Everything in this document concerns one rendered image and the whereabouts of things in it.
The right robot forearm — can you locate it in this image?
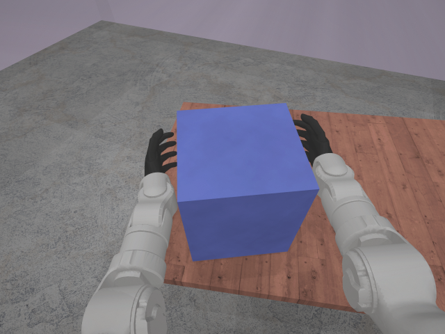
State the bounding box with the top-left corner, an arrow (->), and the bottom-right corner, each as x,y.
312,153 -> 437,302

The robot left upper arm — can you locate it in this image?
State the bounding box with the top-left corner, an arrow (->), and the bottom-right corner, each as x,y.
82,284 -> 167,334

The table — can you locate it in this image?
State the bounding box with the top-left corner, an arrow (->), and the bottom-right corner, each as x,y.
161,102 -> 445,314

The right robot hand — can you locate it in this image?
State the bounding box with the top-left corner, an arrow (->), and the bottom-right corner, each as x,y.
293,113 -> 333,167

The left robot forearm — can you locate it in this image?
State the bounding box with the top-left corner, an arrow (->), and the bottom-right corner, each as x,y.
81,173 -> 178,334

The robot right upper arm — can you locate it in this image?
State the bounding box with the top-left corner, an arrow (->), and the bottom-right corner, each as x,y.
342,243 -> 445,334

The carton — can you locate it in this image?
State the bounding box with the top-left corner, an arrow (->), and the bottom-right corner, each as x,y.
177,103 -> 319,262

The left robot hand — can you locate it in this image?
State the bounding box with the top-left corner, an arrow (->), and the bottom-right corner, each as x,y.
145,129 -> 177,176

